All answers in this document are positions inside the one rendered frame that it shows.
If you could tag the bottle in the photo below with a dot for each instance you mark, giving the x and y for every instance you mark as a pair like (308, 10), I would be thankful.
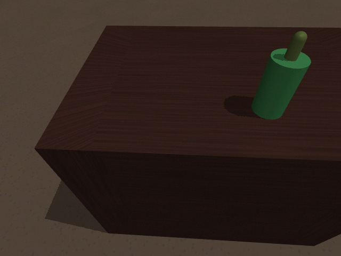
(283, 73)

